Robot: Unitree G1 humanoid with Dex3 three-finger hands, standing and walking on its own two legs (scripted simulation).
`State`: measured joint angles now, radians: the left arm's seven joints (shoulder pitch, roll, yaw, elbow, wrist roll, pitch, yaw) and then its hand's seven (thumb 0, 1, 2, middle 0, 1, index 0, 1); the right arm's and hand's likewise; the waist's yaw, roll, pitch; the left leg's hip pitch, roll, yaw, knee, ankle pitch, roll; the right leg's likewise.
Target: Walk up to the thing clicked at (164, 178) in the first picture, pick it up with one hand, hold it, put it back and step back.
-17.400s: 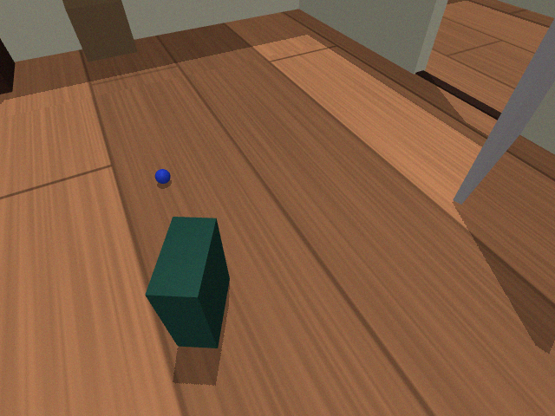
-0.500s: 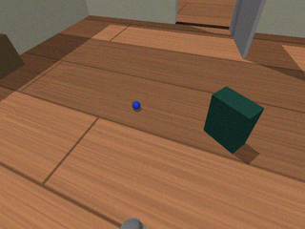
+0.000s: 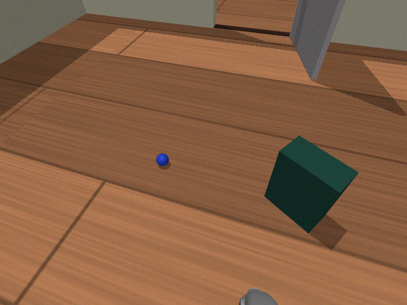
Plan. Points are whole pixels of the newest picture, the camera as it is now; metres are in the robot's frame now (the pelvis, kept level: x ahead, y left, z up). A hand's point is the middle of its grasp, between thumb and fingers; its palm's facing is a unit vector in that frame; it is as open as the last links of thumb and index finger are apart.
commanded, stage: walk up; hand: left
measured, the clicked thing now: (162, 159) +1.06 +0.28 -0.73
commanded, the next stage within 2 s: none
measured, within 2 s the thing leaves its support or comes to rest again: neither
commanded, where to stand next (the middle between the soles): +0.68 +0.04 m, yaw -1 degrees
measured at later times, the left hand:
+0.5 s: hand (88, 274) +0.23 +0.30 -0.15, palm faces +0.02 -0.92 -0.38, open 7.4 cm
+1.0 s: hand (112, 178) +0.49 +0.29 -0.13, palm faces -0.03 -0.90 -0.42, open 7.4 cm
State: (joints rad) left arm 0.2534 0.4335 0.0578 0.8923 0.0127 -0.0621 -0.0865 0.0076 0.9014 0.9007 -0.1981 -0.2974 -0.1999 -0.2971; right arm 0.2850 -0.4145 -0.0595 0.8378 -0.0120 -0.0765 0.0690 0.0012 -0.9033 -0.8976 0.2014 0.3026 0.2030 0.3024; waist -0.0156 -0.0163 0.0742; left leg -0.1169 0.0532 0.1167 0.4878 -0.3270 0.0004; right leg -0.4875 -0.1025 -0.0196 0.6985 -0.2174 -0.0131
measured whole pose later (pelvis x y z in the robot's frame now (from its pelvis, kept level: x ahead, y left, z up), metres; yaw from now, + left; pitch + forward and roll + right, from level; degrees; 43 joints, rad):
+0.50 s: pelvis +0.24 +0.01 -0.01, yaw +2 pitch -2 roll -1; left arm 0.40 0.43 0.05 0.87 0.01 -0.08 -0.04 0.01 0.90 0.90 -0.20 -0.30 -0.20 -0.30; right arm 0.24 -0.42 -0.07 0.87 -0.02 -0.05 0.10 0.00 -0.91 -0.90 0.20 0.30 0.20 0.30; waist 0.05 0.01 0.07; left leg -0.42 0.07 0.05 0.58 -0.13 0.03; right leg -0.09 -0.07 -0.09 0.60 -0.44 0.01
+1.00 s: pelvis +0.42 +0.01 -0.01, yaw -1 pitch -3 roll +0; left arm 0.28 0.41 0.06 0.88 0.01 -0.10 -0.04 0.01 0.90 0.90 -0.20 -0.30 -0.20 -0.30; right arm 0.34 -0.44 -0.05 0.87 0.00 -0.02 0.05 0.01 -0.91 -0.90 0.20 0.30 0.20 0.30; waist 0.00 0.06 0.07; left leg -0.31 0.03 0.02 0.98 -0.47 0.03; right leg -0.34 -0.04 -0.07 0.61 -0.22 -0.01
